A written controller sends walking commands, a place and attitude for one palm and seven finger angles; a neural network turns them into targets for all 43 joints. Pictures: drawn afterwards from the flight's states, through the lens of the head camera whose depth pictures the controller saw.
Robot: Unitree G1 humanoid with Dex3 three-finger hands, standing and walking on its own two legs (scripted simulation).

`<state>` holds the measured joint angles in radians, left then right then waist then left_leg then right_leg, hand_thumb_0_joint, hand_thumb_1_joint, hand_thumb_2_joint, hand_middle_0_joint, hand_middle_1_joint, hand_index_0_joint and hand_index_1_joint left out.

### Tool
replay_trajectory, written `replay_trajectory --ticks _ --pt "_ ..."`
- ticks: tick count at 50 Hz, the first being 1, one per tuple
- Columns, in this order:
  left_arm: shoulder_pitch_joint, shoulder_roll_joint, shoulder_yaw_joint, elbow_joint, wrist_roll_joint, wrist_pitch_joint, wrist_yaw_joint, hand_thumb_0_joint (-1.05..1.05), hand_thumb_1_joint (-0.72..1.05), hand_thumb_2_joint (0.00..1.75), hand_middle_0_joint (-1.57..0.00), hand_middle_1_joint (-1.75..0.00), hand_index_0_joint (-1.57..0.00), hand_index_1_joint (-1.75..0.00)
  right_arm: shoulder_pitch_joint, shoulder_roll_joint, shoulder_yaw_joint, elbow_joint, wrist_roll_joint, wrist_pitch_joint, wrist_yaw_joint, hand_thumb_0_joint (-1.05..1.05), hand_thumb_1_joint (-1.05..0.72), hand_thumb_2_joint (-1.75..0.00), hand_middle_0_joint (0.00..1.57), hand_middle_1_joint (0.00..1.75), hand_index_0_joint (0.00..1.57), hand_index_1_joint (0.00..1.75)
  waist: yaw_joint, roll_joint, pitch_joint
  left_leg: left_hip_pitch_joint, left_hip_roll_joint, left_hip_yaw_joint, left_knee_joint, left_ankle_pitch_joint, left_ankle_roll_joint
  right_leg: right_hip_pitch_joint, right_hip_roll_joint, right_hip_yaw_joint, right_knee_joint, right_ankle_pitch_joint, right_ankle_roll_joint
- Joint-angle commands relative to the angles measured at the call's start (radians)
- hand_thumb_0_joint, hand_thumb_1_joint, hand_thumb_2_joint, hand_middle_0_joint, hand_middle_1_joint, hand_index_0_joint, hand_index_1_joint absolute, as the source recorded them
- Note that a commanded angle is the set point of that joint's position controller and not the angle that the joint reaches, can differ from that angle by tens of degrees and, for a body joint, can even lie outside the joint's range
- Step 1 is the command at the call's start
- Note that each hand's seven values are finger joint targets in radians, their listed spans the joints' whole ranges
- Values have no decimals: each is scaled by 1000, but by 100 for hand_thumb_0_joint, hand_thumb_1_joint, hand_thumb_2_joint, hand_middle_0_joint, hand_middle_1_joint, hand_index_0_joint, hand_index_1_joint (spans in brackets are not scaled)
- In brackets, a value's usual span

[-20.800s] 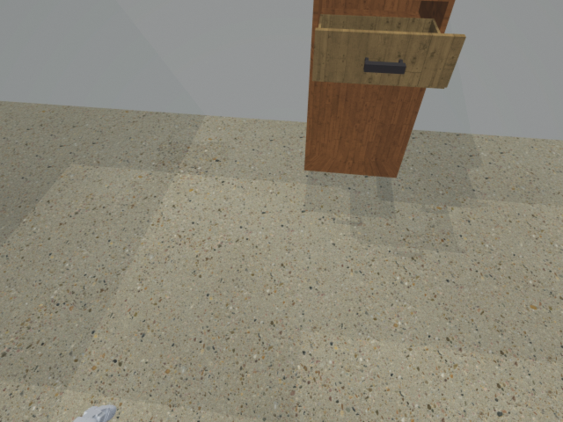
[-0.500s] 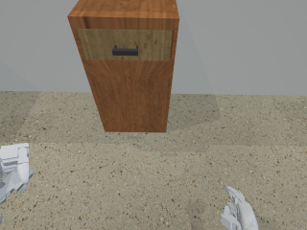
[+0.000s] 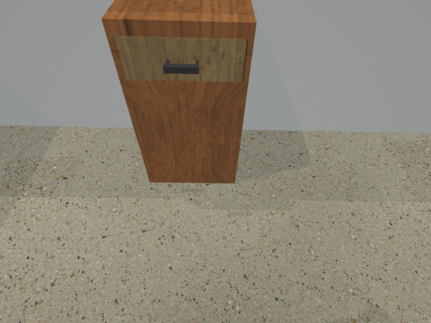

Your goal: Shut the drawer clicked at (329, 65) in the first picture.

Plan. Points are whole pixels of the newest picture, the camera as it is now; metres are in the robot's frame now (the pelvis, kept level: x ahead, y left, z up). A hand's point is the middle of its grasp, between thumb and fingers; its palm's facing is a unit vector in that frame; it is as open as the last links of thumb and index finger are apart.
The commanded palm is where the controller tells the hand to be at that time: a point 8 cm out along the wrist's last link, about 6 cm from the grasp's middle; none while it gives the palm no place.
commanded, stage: let the arm hang, fingers relaxed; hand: left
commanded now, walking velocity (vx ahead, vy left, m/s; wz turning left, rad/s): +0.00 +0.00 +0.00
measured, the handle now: (181, 65) +0.91 +0.15 -0.01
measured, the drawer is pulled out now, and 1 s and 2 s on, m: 0.00 0.00 0.00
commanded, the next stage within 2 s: look to check the result in 0.82 s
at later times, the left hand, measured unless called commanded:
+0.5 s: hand out of the picture -0.02 +0.17 -0.16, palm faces +0.02 -0.97 -0.22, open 7.0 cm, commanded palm none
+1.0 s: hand out of the picture +0.00 +0.15 -0.16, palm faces +0.03 -0.98 -0.20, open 7.4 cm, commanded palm none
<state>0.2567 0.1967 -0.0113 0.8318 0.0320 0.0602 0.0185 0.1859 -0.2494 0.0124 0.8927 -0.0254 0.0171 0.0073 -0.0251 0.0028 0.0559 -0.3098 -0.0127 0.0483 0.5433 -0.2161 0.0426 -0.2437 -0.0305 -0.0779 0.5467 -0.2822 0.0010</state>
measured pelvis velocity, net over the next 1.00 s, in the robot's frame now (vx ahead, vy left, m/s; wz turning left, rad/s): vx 0.01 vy -0.02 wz -0.01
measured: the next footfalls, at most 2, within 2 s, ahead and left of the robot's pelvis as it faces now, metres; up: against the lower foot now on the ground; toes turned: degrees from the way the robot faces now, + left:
none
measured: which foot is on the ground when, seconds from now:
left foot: down 0.00-1.00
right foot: down 0.00-1.00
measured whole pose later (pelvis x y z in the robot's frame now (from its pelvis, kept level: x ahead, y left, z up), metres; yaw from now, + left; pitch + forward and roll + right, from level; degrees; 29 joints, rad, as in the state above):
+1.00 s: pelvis +0.01 -0.02 +0.01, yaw +0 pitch -2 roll +0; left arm 0.27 0.13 0.01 1.15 0.01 0.00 0.03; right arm 0.30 -0.14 -0.01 1.14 -0.02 0.01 -0.03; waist -0.01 0.03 0.07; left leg -0.22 0.01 0.04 0.42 -0.17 0.01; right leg -0.15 0.00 -0.08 0.42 -0.23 -0.03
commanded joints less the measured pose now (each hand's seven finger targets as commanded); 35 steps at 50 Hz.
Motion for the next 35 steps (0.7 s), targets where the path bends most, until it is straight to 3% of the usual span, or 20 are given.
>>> replay_trajectory --ticks 1,4,5,7,16,26,35 --pt "38 144 43 66 -20 -56 0 0 90 90 -80 -95 -80 -95 30 -82 -31 16 2 -13 -20 0 -90 -90 20 30 20 30 27 123 -55 18 114 -159 -215 -74 4 45 -61 105 -171 -37 -47" --pt "65 125 49 146 -18 -57 0 0 90 90 -68 -82 -68 -82 62 -63 -40 62 2 -9 -28 0 -90 -90 20 30 20 30 28 167 -44 20 113 -162 -244 -160 5 48 -56 95 -195 -40 -53" --pt "68 136 49 165 -17 -62 0 0 90 90 -64 -78 -64 -78 80 -73 -44 73 5 -8 -30 0 -90 -90 20 30 20 30 27 103 -49 32 116 -165 -233 -139 7 54 -56 92 -206 -31 -54" --pt "67 127 41 202 -20 -65 0 0 90 90 -56 -69 -56 -69 108 -65 -47 105 7 -8 -32 0 -90 -90 20 30 20 30 20 56 -42 63 114 -152 -223 -107 8 30 -67 97 -224 -35 -57" --pt "104 97 35 294 -21 -66 11 0 90 90 -20 -30 -20 -30 172 -25 -45 191 11 -11 -39 0 -90 -90 20 30 20 30 19 -9 9 80 120 -140 -239 -73 12 3 -67 88 -225 -40 -55" --pt "98 53 35 305 -21 -68 20 0 90 90 -20 -30 -20 -30 184 28 -38 219 7 -11 -39 0 -90 -90 20 30 20 30 17 -16 49 79 106 -107 -220 -23 0 -23 -71 99 -236 -43 -50" --pt "85 43 39 298 -22 -72 21 0 90 90 -20 -30 -20 -30 179 39 -39 223 8 -16 -44 0 -90 -90 20 30 20 30 19 29 47 93 107 -101 -209 33 -5 -2 -71 103 -239 11 -50"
